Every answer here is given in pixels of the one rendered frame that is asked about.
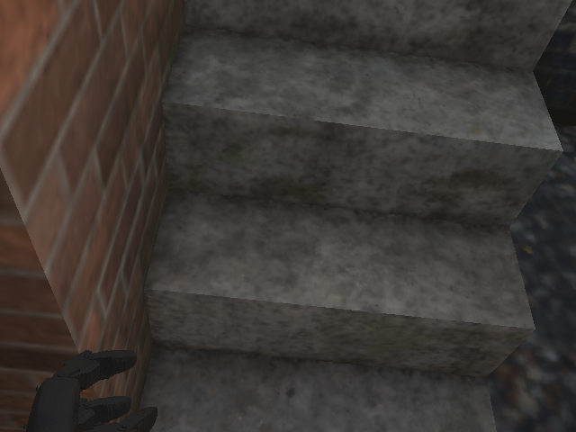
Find left robot hand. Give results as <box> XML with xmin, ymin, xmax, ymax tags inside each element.
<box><xmin>23</xmin><ymin>350</ymin><xmax>158</xmax><ymax>432</ymax></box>

